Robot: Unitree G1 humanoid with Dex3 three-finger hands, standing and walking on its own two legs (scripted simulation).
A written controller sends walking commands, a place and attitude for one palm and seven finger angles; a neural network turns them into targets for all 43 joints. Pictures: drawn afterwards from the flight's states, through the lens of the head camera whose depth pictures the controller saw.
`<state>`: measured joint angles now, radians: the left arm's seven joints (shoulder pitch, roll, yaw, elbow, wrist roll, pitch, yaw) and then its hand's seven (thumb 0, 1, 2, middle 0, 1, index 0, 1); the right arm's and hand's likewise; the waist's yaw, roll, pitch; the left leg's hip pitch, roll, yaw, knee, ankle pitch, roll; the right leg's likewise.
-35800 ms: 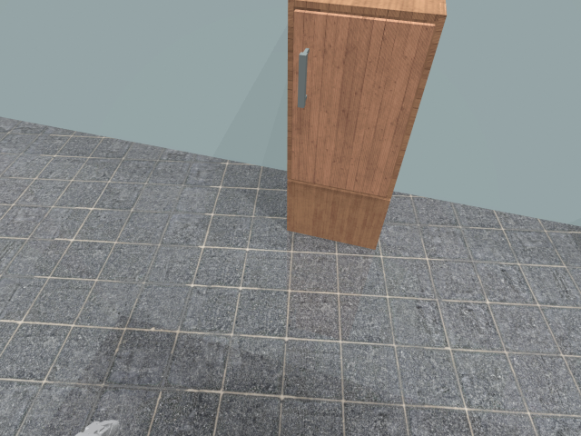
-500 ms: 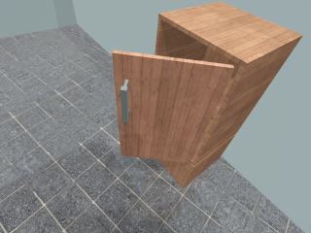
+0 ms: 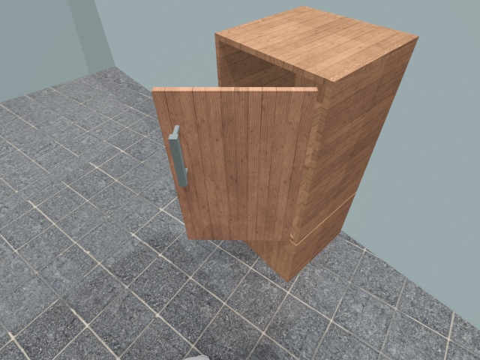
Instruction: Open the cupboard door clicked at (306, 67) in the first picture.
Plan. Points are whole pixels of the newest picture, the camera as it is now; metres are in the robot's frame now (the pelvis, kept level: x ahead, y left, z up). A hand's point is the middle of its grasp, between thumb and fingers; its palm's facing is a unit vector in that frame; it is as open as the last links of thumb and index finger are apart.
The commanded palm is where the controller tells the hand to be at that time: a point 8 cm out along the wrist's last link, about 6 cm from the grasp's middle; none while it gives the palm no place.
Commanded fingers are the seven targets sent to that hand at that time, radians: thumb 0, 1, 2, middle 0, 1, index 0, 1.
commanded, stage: come to a stop and stand still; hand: left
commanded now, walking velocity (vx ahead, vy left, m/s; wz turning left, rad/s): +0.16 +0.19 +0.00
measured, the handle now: (180, 157) +0.59 +0.19 -0.01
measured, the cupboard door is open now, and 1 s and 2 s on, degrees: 47 47 47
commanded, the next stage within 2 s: look again from close up in 0.54 s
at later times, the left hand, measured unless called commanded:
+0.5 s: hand out of the picture -0.01 +0.20 -0.18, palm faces +0.06 -0.99 -0.14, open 7.3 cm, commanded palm none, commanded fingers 0.00 0.90 0.90 -0.20 -0.30 -0.20 -0.30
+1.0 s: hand out of the picture +0.03 +0.16 -0.17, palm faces +0.04 -0.97 -0.25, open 7.3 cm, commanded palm none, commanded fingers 0.00 0.90 0.90 -0.20 -0.30 -0.20 -0.30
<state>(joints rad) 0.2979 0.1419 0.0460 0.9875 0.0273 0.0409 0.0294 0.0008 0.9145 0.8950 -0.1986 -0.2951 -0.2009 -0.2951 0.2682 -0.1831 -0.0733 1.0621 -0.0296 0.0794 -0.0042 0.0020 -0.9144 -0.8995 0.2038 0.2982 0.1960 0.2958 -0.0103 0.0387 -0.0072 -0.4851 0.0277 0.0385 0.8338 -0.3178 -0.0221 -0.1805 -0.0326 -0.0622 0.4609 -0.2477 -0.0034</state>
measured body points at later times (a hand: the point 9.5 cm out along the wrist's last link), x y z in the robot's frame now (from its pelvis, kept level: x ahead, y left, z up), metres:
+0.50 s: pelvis -0.01 +0.04 +0.01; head +0.00 +0.06 +0.46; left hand -0.01 +0.25 -0.16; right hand -0.06 -0.15 -0.14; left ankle -0.02 +0.11 -0.74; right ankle +0.00 -0.10 -0.69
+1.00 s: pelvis +0.02 -0.02 -0.01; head +0.03 -0.05 +0.44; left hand +0.03 +0.21 -0.15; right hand +0.04 -0.24 -0.18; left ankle -0.02 +0.11 -0.74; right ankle +0.01 -0.12 -0.74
